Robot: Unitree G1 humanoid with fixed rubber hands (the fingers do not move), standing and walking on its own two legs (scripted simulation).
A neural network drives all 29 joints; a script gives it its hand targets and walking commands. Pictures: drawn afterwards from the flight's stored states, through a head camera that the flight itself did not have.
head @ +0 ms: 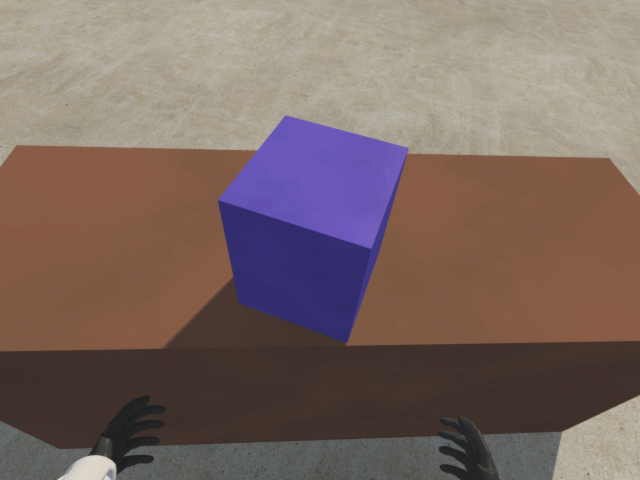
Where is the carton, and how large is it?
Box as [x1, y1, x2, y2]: [218, 115, 408, 342]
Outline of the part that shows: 285,115 218,199 239,303 346,342 379,250 408,148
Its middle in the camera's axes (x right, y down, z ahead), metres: -0.01 -0.02 +0.62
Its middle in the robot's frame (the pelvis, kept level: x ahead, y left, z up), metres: +0.49 +0.02 +0.00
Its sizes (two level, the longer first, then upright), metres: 0.210 0.200 0.250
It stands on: a pedestal, 0.65 m high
